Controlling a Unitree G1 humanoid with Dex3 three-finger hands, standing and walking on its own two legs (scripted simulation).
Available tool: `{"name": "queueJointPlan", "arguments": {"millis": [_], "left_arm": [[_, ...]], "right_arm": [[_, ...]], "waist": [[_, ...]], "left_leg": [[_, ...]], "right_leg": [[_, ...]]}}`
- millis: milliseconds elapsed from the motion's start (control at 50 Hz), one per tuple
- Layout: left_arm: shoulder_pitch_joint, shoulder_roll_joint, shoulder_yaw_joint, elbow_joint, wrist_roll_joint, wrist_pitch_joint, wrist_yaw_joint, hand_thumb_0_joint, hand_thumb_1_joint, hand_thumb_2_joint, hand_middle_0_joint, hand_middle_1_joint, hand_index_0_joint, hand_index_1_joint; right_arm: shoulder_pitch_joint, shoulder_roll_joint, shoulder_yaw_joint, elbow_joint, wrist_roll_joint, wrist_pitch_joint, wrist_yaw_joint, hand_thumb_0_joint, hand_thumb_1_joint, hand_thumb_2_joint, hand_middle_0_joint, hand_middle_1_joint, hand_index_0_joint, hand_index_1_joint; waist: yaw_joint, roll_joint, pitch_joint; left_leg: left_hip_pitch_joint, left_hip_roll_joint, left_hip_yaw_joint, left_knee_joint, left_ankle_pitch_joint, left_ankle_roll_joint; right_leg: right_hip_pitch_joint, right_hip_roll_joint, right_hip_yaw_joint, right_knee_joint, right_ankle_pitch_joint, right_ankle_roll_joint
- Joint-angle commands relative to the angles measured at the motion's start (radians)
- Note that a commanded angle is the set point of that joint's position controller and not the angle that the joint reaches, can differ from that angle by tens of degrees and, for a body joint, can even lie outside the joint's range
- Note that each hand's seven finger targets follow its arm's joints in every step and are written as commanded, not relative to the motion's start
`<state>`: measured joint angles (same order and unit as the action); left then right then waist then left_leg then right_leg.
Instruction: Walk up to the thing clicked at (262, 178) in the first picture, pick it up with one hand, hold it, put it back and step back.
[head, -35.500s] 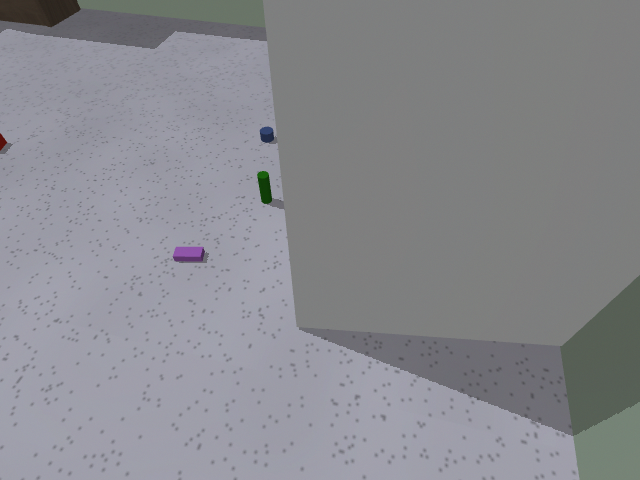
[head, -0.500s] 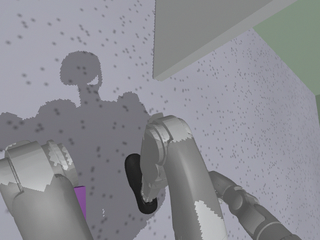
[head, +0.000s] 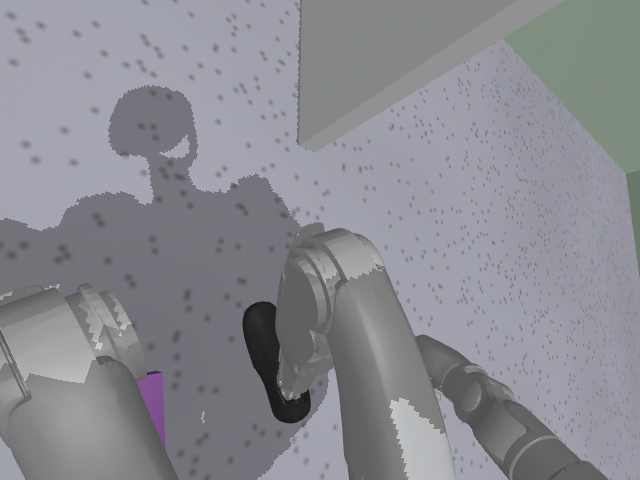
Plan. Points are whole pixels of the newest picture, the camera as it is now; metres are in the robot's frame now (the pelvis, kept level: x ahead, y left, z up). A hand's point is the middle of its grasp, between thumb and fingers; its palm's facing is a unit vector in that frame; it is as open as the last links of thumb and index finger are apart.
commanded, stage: close in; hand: left
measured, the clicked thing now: out of the picture +0.47 +0.38 -0.21
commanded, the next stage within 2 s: close in 0.14 s
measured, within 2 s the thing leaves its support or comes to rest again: leaves its support in 1.02 s
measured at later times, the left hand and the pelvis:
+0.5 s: hand out of the picture +0.44 +0.38 -0.16, palm faces +0.63 -0.78 -0.02, open 12.8 cm; pelvis +0.00 +0.00 +0.00, yaw +0 degrees
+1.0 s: hand out of the picture +0.45 +0.38 -0.16, palm faces +0.62 -0.79 -0.02, open 8.0 cm; pelvis +0.00 +0.00 +0.01, yaw +0 degrees
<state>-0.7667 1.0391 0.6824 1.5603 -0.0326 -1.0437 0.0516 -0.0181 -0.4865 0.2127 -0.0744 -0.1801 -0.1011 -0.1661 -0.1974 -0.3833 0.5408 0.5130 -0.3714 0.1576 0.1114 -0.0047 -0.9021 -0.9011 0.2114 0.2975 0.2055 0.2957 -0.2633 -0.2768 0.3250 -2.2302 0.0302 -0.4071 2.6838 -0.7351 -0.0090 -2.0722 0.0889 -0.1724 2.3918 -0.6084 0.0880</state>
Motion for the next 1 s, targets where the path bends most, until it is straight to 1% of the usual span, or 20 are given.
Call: {"name": "queueJointPlan", "arguments": {"millis": [0,20,180,220,240,320,380,420,460,480,500,540,580,620,720,760,820,860,940,980], "left_arm": [[-0.179,0.166,-0.021,-0.101,-0.013,-0.054,-0.007,0.0,-0.423,0.241,-0.085,-0.194,-0.116,-0.174],[-0.181,0.162,-0.029,-0.1,-0.012,-0.055,-0.007,0.0,-0.427,0.244,-0.089,-0.199,-0.12,-0.178],[-0.166,0.238,0.022,-0.143,0.007,-0.075,0.027,0.0,-0.379,0.257,-0.121,-0.212,-0.151,-0.191],[-0.166,0.262,0.041,-0.147,0.014,-0.078,0.04,0.0,-0.401,0.253,-0.131,-0.211,-0.158,-0.194],[-0.169,0.27,0.045,-0.154,0.017,-0.081,0.043,0.0,-0.357,0.257,-0.138,-0.175,-0.144,-0.176],[-0.198,0.26,0.03,-0.167,0.013,-0.085,0.039,0.0,-0.091,0.454,-0.395,-0.412,-0.404,-0.408],[-0.228,0.193,-0.033,-0.17,0.008,-0.08,0.018,0.0,0.073,0.537,-0.501,-0.497,-0.509,-0.491],[-0.213,0.211,-0.026,-0.149,0.013,-0.07,0.011,0.0,0.176,0.591,-0.54,-0.535,-0.546,-0.531],[-0.226,0.179,-0.049,-0.143,0.005,-0.062,-0.002,0.0,0.242,0.629,-0.59,-0.58,-0.598,-0.573],[-0.218,0.206,-0.03,-0.132,0.003,-0.06,-0.002,0.0,0.272,0.659,-0.621,-0.611,-0.629,-0.604],[-0.231,0.184,-0.047,-0.129,-0.002,-0.058,-0.006,0.0,0.313,0.687,-0.632,-0.634,-0.641,-0.625],[-0.22,0.204,-0.023,-0.108,-0.007,-0.055,-0.003,0.0,0.356,0.729,-0.69,-0.683,-0.699,-0.675],[-0.234,0.198,-0.028,-0.111,-0.009,-0.059,0.0,0.0,0.438,0.78,-0.74,-0.732,-0.749,-0.722],[-0.222,0.223,-0.023,-0.102,0.001,-0.057,0.0,0.0,0.495,0.812,-0.774,-0.765,-0.783,-0.755],[-0.237,0.254,-0.009,-0.119,0.006,-0.062,0.009,0.0,0.559,0.913,-0.911,-0.892,-0.92,-0.882],[-0.237,0.275,-0.001,-0.12,0.004,-0.061,0.011,0.0,0.457,0.993,-0.998,-1.003,-1.007,-0.998],[-0.239,0.265,0.003,-0.126,-0.002,-0.058,0.011,0.0,0.525,1.169,-1.093,-1.174,-1.096,-1.182],[-0.253,0.247,-0.014,-0.144,-0.006,-0.061,0.0,0.0,0.53,1.211,-1.124,-1.218,-1.129,-1.226],[-0.271,0.297,0.019,-0.211,-0.009,-0.06,-0.023,0.0,0.518,1.259,-1.171,-1.281,-1.178,-1.289],[-0.284,0.284,0.005,-0.225,-0.013,-0.052,-0.03,0.0,0.517,1.276,-1.193,-1.311,-1.206,-1.314]], "right_arm": [[0.05,-0.368,-0.122,-0.006,-0.002,0.008,-0.021,0.0,-0.892,-0.897,0.2,0.3,0.2,0.3],[0.049,-0.367,-0.123,-0.006,-0.001,0.009,-0.019,0.0,-0.891,-0.897,0.2,0.3,0.2,0.3],[0.031,-0.359,-0.114,-0.02,-0.003,0.013,-0.018,0.0,-0.888,-0.897,0.2,0.3,0.2,0.3],[0.033,-0.365,-0.116,-0.021,-0.005,0.017,-0.018,0.0,-0.892,-0.898,0.2,0.3,0.2,0.3],[0.034,-0.364,-0.115,-0.022,-0.006,0.017,-0.018,0.0,-0.878,-0.899,0.201,0.3,0.2,0.3],[0.033,-0.366,-0.117,-0.018,-0.007,0.011,-0.018,0.0,-0.862,-0.892,0.2,0.3,0.2,0.3],[0.026,-0.363,-0.114,-0.014,-0.003,0.006,-0.019,0.0,-0.862,-0.891,0.2,0.299,0.2,0.299],[0.038,-0.371,-0.122,-0.009,-0.001,0.007,-0.022,0.0,-0.855,-0.889,0.2,0.299,0.2,0.299],[0.036,-0.369,-0.122,-0.013,0.003,0.007,-0.022,0.0,-0.856,-0.888,0.2,0.299,0.2,0.299],[0.041,-0.372,-0.121,-0.004,0.004,0.009,-0.023,0.0,-0.854,-0.888,0.2,0.299,0.2,0.299],[0.037,-0.367,-0.117,-0.007,0.003,0.009,-0.022,0.0,-0.854,-0.888,0.2,0.299,0.2,0.299],[0.045,-0.37,-0.119,-0.007,0.006,0.011,-0.022,0.0,-0.848,-0.886,0.2,0.299,0.199,0.299],[0.048,-0.367,-0.11,-0.008,0.003,0.014,-0.023,0.0,-0.844,-0.885,0.2,0.299,0.199,0.299],[0.042,-0.363,-0.111,-0.008,0.002,0.015,-0.024,0.0,-0.842,-0.885,0.2,0.299,0.199,0.299],[0.037,-0.363,-0.102,-0.018,-0.002,0.025,-0.027,0.0,-0.847,-0.885,0.2,0.299,0.199,0.299],[0.031,-0.36,-0.098,-0.021,-0.002,0.028,-0.029,0.0,-0.857,-0.888,0.2,0.299,0.199,0.299],[0.034,-0.365,-0.1,-0.023,-0.002,0.029,-0.03,0.0,-0.867,-0.896,0.2,0.3,0.2,0.3],[0.038,-0.361,-0.097,-0.026,0.0,0.028,-0.029,0.0,-0.869,-0.896,0.2,0.3,0.2,0.3],[0.055,-0.368,-0.105,-0.016,0.003,0.023,-0.033,0.0,-0.874,-0.898,0.2,0.3,0.2,0.3],[0.076,-0.363,-0.101,0.001,0.006,0.026,-0.032,0.0,-0.871,-0.896,0.2,0.3,0.2,0.3]], "waist": [[-0.133,0.557,-0.554],[-0.133,0.553,-0.549],[-0.092,0.603,-0.585],[-0.093,0.625,-0.574],[-0.091,0.638,-0.579],[-0.112,0.636,-0.588],[-0.134,0.634,-0.569],[-0.135,0.63,-0.579],[-0.143,0.601,-0.572],[-0.138,0.6,-0.563],[-0.14,0.602,-0.554],[-0.133,0.587,-0.552],[-0.141,0.6,-0.561],[-0.129,0.61,-0.563],[-0.127,0.622,-0.59],[-0.121,0.63,-0.594],[-0.127,0.635,-0.59],[-0.134,0.645,-0.594],[-0.122,0.668,-0.648],[-0.126,0.677,-0.659]], "left_leg": [[0.396,0.078,0.088,-0.365,0.154,-0.023],[0.392,0.077,0.087,-0.366,0.152,-0.022],[0.426,0.081,0.1,-0.362,0.229,-0.03],[0.436,0.085,0.096,-0.37,0.229,-0.034],[0.447,0.086,0.097,-0.376,0.226,-0.036],[0.432,0.085,0.107,-0.361,0.201,-0.029],[0.436,0.087,0.096,-0.376,0.178,-0.033],[0.455,0.089,0.09,-0.376,0.192,-0.034],[0.437,0.086,0.088,-0.375,0.184,-0.03],[0.426,0.086,0.085,-0.379,0.174,-0.029],[0.424,0.084,0.086,-0.38,0.171,-0.029],[0.418,0.084,0.082,-0.382,0.162,-0.027],[0.442,0.085,0.07,-0.388,0.196,-0.033],[0.448,0.086,0.08,-0.379,0.221,-0.031],[0.452,0.088,0.086,-0.378,0.245,-0.032],[0.445,0.086,0.096,-0.373,0.236,-0.028],[0.45,0.088,0.095,-0.38,0.228,-0.03],[0.453,0.087,0.097,-0.379,0.226,-0.03],[0.491,0.089,0.103,-0.364,0.281,-0.031],[0.488,0.087,0.103,-0.368,0.29,-0.031]], "right_leg": [[0.236,0.019,-0.181,-0.134,0.15,-0.072],[0.239,0.019,-0.18,-0.135,0.149,-0.071],[0.272,0.02,-0.17,-0.125,0.191,-0.078],[0.262,0.018,-0.173,-0.121,0.184,-0.079],[0.264,0.017,-0.172,-0.119,0.179,-0.081],[0.267,0.018,-0.166,-0.132,0.172,-0.078],[0.239,0.013,-0.173,-0.133,0.155,-0.078],[0.235,0.015,-0.175,-0.13,0.167,-0.077],[0.236,0.013,-0.174,-0.134,0.166,-0.076],[0.229,0.013,-0.176,-0.134,0.156,-0.077],[0.233,0.013,-0.174,-0.137,0.157,-0.076],[0.227,0.013,-0.176,-0.138,0.147,-0.077],[0.23,0.012,-0.183,-0.131,0.167,-0.076],[0.236,0.013,-0.172,-0.133,0.18,-0.077],[0.265,0.014,-0.171,-0.137,0.196,-0.077],[0.268,0.016,-0.165,-0.144,0.185,-0.079],[0.266,0.014,-0.169,-0.144,0.183,-0.079],[0.275,0.014,-0.17,-0.145,0.186,-0.077],[0.298,0.013,-0.165,-0.141,0.227,-0.077],[0.311,0.011,-0.164,-0.141,0.236,-0.077]]}}
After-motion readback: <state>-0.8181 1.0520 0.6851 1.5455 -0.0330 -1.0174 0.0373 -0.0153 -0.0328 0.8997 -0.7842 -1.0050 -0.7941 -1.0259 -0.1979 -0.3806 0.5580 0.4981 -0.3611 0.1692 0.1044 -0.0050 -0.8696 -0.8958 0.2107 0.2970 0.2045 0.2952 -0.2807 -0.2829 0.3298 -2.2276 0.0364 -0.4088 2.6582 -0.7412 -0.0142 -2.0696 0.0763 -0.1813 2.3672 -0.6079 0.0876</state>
